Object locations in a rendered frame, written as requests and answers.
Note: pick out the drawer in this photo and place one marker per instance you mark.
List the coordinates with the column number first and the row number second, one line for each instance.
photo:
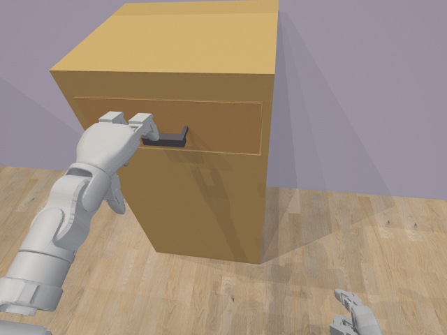
column 214, row 125

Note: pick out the robot left hand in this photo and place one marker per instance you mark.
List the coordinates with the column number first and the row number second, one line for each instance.
column 110, row 143

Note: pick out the robot right hand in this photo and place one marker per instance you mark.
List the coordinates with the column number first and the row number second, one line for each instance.
column 363, row 321

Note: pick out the cabinet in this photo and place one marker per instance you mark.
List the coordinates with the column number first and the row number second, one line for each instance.
column 205, row 204

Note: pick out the robot left upper arm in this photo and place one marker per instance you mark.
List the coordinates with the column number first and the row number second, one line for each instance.
column 18, row 328

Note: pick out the handle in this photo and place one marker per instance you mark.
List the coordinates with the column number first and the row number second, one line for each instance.
column 168, row 139

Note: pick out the left robot forearm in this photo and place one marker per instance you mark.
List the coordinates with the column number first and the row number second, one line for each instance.
column 34, row 280

